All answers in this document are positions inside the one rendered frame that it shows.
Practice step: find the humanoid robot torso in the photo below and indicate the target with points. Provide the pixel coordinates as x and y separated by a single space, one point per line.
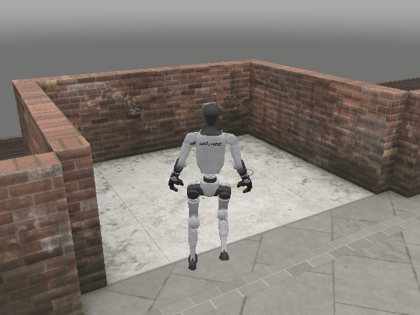
210 151

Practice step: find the right robot thigh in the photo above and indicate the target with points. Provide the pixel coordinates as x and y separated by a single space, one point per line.
224 197

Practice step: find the robot right forearm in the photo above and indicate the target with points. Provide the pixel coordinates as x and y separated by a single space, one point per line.
243 173

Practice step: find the robot left hand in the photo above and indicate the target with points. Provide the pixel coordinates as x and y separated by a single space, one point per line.
177 182

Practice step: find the robot left upper arm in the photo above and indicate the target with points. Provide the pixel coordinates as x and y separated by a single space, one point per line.
185 150

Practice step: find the robot right upper arm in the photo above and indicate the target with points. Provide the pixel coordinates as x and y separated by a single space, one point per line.
235 150

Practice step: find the robot left forearm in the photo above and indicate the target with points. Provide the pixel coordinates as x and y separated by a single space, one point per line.
176 171

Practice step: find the robot right hand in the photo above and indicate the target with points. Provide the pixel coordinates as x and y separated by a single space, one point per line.
249 186

